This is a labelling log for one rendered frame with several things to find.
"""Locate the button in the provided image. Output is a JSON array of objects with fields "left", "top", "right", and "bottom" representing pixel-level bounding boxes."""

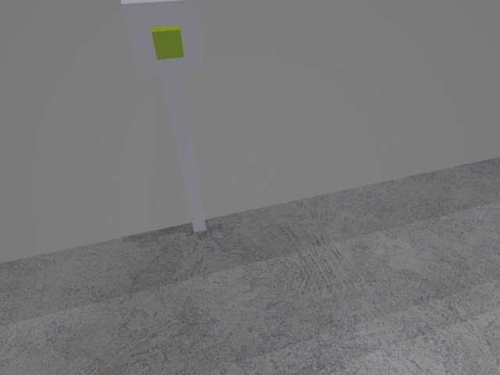
[{"left": 151, "top": 25, "right": 184, "bottom": 60}]

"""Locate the panel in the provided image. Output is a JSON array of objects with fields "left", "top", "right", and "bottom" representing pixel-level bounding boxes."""
[{"left": 121, "top": 0, "right": 206, "bottom": 232}]

